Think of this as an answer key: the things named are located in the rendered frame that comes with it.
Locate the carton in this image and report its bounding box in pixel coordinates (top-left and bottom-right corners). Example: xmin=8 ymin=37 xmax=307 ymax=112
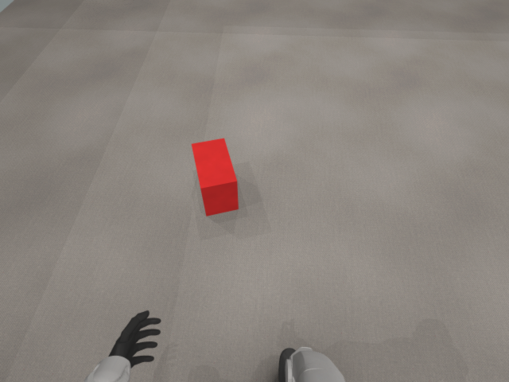
xmin=192 ymin=138 xmax=239 ymax=216

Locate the robot left forearm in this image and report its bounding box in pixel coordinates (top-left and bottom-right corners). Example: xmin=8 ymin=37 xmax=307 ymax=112
xmin=84 ymin=356 xmax=131 ymax=382

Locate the left robot hand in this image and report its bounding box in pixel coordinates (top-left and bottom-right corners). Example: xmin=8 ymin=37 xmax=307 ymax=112
xmin=109 ymin=310 xmax=161 ymax=368

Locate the right robot thigh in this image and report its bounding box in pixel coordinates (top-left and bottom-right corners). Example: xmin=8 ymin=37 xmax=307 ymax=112
xmin=286 ymin=351 xmax=345 ymax=382

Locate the robot right foot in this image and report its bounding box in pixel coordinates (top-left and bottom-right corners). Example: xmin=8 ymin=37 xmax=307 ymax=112
xmin=278 ymin=348 xmax=296 ymax=382

